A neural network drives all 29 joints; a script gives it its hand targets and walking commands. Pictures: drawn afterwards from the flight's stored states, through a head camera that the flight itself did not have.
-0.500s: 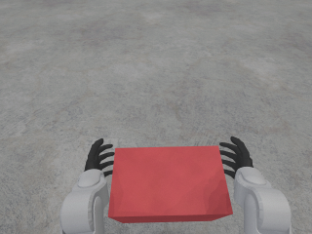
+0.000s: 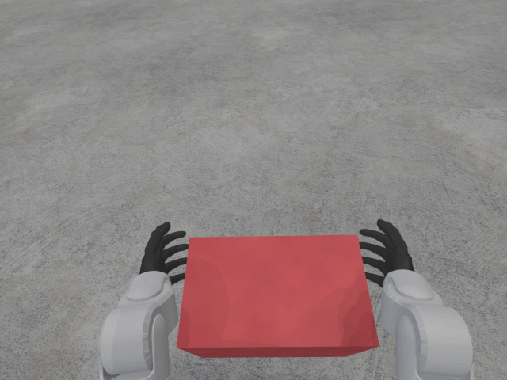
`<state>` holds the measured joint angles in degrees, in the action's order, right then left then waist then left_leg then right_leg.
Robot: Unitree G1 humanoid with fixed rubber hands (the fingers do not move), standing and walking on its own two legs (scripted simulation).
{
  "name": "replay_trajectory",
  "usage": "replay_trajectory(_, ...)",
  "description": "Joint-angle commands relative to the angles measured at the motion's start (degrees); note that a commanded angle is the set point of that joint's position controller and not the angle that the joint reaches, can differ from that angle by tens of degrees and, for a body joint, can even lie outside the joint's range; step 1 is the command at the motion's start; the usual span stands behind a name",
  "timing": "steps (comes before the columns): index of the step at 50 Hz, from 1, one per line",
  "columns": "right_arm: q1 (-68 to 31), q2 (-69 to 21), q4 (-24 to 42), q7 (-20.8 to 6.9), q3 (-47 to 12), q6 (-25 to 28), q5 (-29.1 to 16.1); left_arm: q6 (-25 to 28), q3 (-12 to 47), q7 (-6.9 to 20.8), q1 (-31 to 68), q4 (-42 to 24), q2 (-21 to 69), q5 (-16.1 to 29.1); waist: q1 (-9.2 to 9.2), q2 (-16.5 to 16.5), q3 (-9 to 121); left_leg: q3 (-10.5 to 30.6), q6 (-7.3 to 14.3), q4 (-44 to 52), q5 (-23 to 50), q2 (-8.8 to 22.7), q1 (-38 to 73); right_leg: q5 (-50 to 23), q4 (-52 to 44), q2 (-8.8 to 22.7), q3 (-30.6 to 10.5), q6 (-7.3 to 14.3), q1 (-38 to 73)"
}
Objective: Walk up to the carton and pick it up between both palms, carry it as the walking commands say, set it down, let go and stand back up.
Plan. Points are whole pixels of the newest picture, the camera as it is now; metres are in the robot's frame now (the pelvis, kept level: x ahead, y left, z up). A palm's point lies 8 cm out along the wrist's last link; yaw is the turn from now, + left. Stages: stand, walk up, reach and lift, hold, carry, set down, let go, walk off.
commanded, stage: carry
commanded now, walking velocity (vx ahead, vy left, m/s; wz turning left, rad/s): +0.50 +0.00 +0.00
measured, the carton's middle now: (273, 301) +0.26 +0.00 +0.01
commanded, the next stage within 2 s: none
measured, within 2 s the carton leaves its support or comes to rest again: neither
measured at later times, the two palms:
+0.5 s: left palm (192, 131) +0.60 +0.17 +0.10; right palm (342, 124) +0.59 -0.15 +0.11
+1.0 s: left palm (222, 64) +0.94 +0.13 +0.10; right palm (331, 59) +0.94 -0.18 +0.10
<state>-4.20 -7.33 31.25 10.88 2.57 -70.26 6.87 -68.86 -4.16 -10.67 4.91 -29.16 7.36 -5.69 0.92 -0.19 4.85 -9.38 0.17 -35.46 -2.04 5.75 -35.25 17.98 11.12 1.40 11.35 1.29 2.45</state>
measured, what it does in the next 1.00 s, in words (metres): walks ahead: left foot, then right foot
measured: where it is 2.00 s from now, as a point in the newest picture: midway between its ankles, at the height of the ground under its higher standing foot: (283, 247)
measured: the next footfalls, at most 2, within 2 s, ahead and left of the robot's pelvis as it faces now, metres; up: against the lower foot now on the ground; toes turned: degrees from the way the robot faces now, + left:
left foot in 0.10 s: +0.27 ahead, +0.11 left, +0.00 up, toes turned +10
right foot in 0.60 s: +0.59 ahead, -0.11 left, +0.00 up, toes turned -11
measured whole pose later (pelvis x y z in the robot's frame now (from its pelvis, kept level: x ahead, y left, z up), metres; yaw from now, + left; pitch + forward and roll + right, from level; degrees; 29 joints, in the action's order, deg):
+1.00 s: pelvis +0.69 -0.03 +0.00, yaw +0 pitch +4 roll +1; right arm -4.5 -7.3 31.9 10.9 3.2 -69.8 6.4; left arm -68.8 -3.6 -11.1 5.4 -29.9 7.4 -5.9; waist 0.9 0.2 2.9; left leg -9.5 0.2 -32.1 -0.7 4.2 -32.4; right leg 19.1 14.1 1.6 11.9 0.9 1.3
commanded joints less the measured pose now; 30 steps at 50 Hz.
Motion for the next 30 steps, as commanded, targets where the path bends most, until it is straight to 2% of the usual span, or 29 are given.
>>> replay_trajectory(1, -22.57, -50.06, 1.34, -12.95, -36.83, -0.21, -20.72, -1.5, 36.1, 14.96, 20.63, -2.98, 47.24, 22.07, 0.91, 8.38, 2.36, -4.29, 1.1, 5.04, 2.67, -2.87, 1.86, -35.56, 0.57, 11.69, -2.5, 5.47, 3.34)
replay_trajectory(3, -22.63, -50.11, 1.27, -13.07, -36.43, -0.53, -21.14, -1.83, 36.2, 14.71, 21.1, -3.59, 47.0, 22.04, 0.57, 8.82, 4.53, -6.53, 2.05, 7.13, 1.6, -4.9, 10.52, -45.34, 6.11, 11.58, -0.47, 4.41, 2.59)
replay_trajectory(4, -21.63, -50.18, 0.85, -13.08, -36.09, -0.56, -21.41, -2.04, 36.4, 14.61, 21.45, -4.21, 46.99, 21.94, -0.48, 7.5, 8.07, -8.23, 2.78, 8.83, -0.46, -7.01, 19.83, -47.59, 14.5, 10.43, 1.65, 3.23, 0.27)
replay_trajectory(5, -20.48, -50.04, 0.52, -13.07, -35.84, -0.54, -21.64, -2.29, 36.49, 14.66, 21.91, -4.75, 46.8, 21.66, -2.16, 5.02, 13.13, -6.25, 4.24, 8.4, -2.93, -6.57, 33.22, -43.89, 25.8, 8.86, 2.04, 1.65, -6.39)
replay_trajectory(6, -20.45, -49.77, 0.91, -13.12, -35.63, -0.47, -21.9, -2.54, 36.81, 14.8, 21.78, -6.23, 47.04, 21.66, -3.06, -4.12, 19.46, 14.13, 10.24, 7.33, -5.74, 7.03, 47.82, -25.33, 43.35, 5.35, 0.8, -0.99, -21.99)
replay_trajectory(7, -21.08, -49.78, 0.58, -13.22, -35.65, -0.26, -22.58, -2.62, 37.77, 14.94, 21.76, -6.88, 47.78, 22.34, -2.25, -14.75, 22.89, 38.44, 16.16, 17.65, -5.03, 18.71, 54.32, 7.72, 58.15, -2.91, -3.84, -2.17, -35.05)
replay_trajectory(8, -22.3, -50.27, 0.7, -13.28, -35.68, -0.17, -22.51, -2.54, 37.5, 14.9, 21.28, -4.18, 48.7, 21.91, -2.08, -11.1, 21.72, 36.12, 15.7, 19.21, 4.61, 19.58, 52.14, 9.31, 65.44, -0.83, -10.14, -1.57, -40.03)
replay_trajectory(9, -21.88, -51.86, 0.39, -13.62, -35.26, 0.31, -21.79, -2.01, 38.5, 15.13, 21.89, -3.88, 50.73, 22.54, -2.04, -7.36, 21.05, 29.85, 14.58, 17.6, 9.78, 18.2, 49.39, 7.37, 66.59, 1.96, -11.79, -0.59, -41.21)
replay_trajectory(10, -23.01, -54.0, 0.51, -14.16, -35.7, 0.78, -22.03, -1.21, 38.66, 15.29, 23.05, -4.13, 52.71, 22.8, -1.73, -3.29, 19.5, 24.33, 12.36, 18.44, 10.67, 16.42, 44.95, 4.9, 63.06, 3.98, -11.86, -0.18, -40.17)
replay_trajectory(11, -22.95, -55.35, 0.51, -14.61, -36.18, 1.19, -22.39, -0.67, 38.42, 15.46, 22.59, -3.62, 54.0, 22.46, -1.47, -2.57, 18.71, 20.47, 10.9, 20.14, 7.4, 15.08, 41.12, 2.76, 58.43, 5.35, -12.04, -0.22, -38.11)
replay_trajectory(13, -22.7, -56.63, 1.26, -15.24, -37.07, 2.25, -23.2, 0.63, 38.98, 15.47, 21.65, -3.87, 55.98, 22.05, -1.35, -3.78, 17.5, 15.24, 9.29, 23.03, 3.0, 13.26, 38.46, 0.03, 50.79, 5.8, -10.43, -0.12, -35.97)
replay_trajectory(16, -21.68, -54.4, 1.47, -15.54, -37.01, 2.55, -23.27, 1.21, 38.65, 14.82, 20.0, -3.2, 55.26, 20.56, -1.44, -5.58, 13.9, 11.25, 9.25, 26.44, -0.13, 12.48, 37.57, -4.41, 42.96, 5.86, -7.48, -0.62, -37.74)
replay_trajectory(20, -21.14, -50.6, 1.72, -15.65, -35.74, 1.71, -23.07, 0.38, 38.32, 13.63, 19.52, -3.12, 53.02, 19.72, -1.49, -7.0, 8.62, 4.9, 7.52, 26.34, 4.83, 9.32, 38.12, -10.51, 33.07, 4.53, -3.65, -1.27, -39.76)
replay_trajectory(25, -19.62, -47.87, 1.51, -14.79, -34.64, 0.33, -22.08, -1.24, 38.23, 13.02, 20.24, -3.97, 50.3, 20.21, -1.77, -8.59, 3.96, 0.92, 6.41, 24.33, 14.24, 8.3, 40.05, -12.7, 23.08, 2.25, 0.68, -0.66, -37.73)
replay_trajectory(26, -19.59, -47.64, 1.58, -14.57, -34.64, 0.06, -21.89, -1.53, 38.16, 13.03, 20.45, -4.12, 49.81, 20.39, -1.8, -8.93, 3.87, 0.3, 5.82, 23.19, 17.09, 8.46, 40.19, -12.78, 21.44, 1.54, 1.14, -0.29, -35.93)
replay_trajectory(28, -19.93, -47.28, 1.96, -14.23, -34.65, -0.43, -21.66, -2.05, 37.77, 13.1, 20.43, -4.18, 48.83, 20.72, -1.46, -10.03, 5.87, -2.19, 4.16, 16.92, 27.29, 7.89, 39.63, -12.03, 18.88, -1.23, 3.21, 0.46, -28.25)
replay_trajectory(29, -20.09, -47.21, 2.13, -14.1, -34.76, -0.66, -21.61, -2.2, 37.39, 13.15, 19.71, -3.78, 48.6, 20.77, -0.56, -8.25, 8.45, -4.64, 2.94, 8.98, 29.2, 6.3, 38.05, -13.03, 15.51, -2.81, 5.1, 0.75, -20.41)
replay_trajectory(30, -19.97, -47.01, 2.11, -14.0, -34.82, -0.84, -21.41, -2.28, 36.96, 13.18, 18.57, -3.16, 48.53, 20.92, 0.38, -5.6, 12.93, -5.45, 1.32, -1.36, 25.24, 4.49, 33.52, -11.25, 14.54, -2.13, 3.95, 1.39, -8.65)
